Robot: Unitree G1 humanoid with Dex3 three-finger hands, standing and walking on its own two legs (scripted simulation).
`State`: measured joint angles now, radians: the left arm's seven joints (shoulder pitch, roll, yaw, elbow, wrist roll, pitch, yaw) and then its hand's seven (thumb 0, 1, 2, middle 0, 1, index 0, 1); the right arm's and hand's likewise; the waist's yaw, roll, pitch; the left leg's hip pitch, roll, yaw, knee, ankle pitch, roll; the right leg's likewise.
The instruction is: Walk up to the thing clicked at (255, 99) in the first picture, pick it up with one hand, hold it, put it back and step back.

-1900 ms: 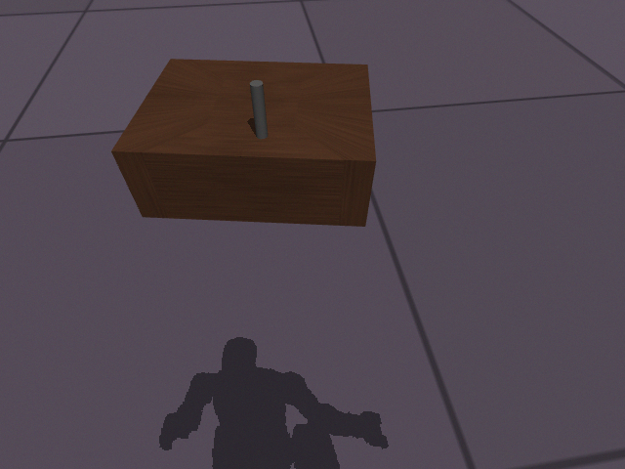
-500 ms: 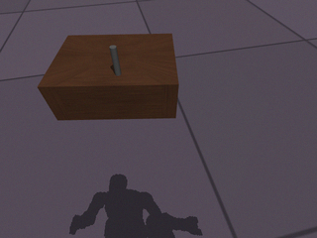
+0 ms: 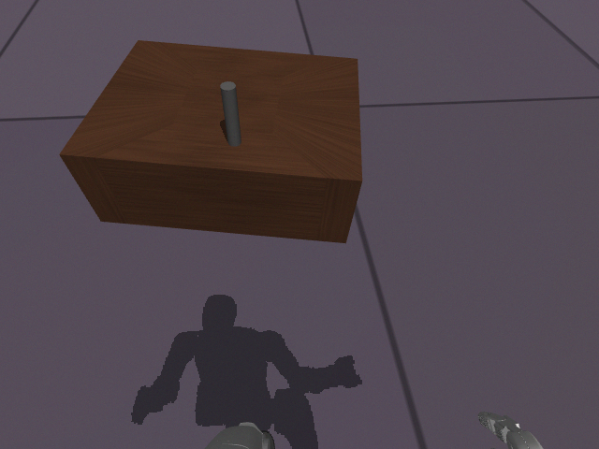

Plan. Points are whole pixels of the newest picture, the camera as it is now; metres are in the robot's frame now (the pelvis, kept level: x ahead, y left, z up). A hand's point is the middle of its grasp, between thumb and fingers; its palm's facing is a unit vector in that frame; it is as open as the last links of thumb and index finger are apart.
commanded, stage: walk up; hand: left
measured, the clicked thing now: (231, 116) +1.08 +0.25 -0.28
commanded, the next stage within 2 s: none
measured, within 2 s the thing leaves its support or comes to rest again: neither
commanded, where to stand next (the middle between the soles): +0.63 +0.04 m, yaw -1 degrees
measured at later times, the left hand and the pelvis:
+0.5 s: hand (154, 330) +0.30 +0.25 -0.11, palm faces -0.06 -0.90 -0.43, open 7.4 cm; pelvis +0.22 -0.03 +0.00, yaw -1 degrees
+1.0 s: hand (147, 269) +0.42 +0.30 -0.14, palm faces +0.01 -0.92 -0.39, open 7.4 cm; pelvis +0.40 +0.01 +0.00, yaw +1 degrees
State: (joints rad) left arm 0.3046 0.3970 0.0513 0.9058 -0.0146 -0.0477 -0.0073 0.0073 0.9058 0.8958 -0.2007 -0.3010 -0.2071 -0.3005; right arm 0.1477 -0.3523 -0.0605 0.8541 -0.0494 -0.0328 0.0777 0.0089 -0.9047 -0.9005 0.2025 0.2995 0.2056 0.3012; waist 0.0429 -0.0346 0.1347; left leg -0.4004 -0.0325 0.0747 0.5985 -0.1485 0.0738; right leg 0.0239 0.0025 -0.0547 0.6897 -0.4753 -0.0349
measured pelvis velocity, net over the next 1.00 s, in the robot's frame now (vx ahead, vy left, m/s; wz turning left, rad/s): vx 0.40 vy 0.01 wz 0.02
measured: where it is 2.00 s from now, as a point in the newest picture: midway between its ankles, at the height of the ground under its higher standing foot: (281, 323)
